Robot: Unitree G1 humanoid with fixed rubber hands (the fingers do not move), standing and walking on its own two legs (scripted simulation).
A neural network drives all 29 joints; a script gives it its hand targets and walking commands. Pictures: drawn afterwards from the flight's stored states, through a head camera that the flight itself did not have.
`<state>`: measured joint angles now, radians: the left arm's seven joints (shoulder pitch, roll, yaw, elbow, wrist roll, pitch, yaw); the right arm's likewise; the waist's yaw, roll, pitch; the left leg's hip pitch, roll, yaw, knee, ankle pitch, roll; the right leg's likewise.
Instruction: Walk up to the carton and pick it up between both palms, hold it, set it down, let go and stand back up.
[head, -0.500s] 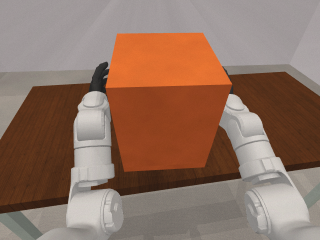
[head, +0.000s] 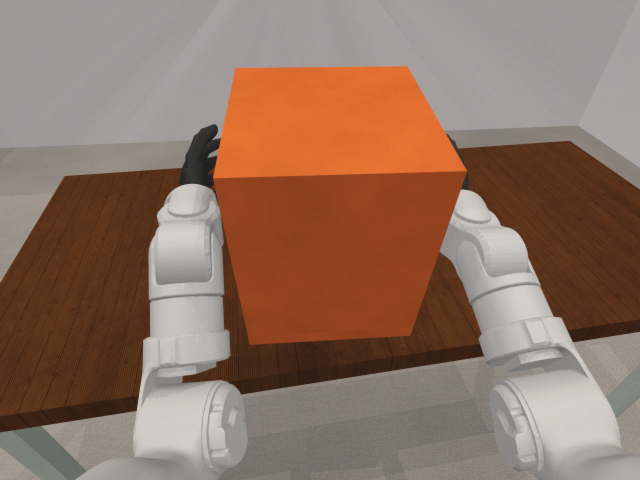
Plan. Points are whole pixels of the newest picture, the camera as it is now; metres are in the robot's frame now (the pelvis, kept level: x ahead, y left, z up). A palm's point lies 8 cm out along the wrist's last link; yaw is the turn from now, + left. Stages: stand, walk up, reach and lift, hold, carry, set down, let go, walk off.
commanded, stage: hold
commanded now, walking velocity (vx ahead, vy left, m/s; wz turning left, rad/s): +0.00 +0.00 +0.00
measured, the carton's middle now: (327, 208) +0.36 +0.01 +0.20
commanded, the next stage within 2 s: set down in 0.64 s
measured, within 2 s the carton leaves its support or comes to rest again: neither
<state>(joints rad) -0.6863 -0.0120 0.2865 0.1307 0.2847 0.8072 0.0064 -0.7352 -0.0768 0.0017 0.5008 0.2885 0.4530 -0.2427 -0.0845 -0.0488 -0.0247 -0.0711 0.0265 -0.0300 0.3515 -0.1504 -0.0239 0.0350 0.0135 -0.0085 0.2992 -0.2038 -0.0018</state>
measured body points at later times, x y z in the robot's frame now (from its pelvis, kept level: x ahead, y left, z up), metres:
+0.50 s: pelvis +0.00 +0.00 +0.00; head -0.06 +0.03 +0.45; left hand +0.38 +0.15 +0.23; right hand +0.38 -0.14 +0.22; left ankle +0.04 +0.13 -0.75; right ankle -0.02 -0.12 -0.75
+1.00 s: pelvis +0.00 +0.00 +0.00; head -0.06 +0.03 +0.45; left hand +0.39 +0.17 +0.23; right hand +0.39 -0.13 +0.21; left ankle +0.04 +0.13 -0.75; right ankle -0.02 -0.12 -0.75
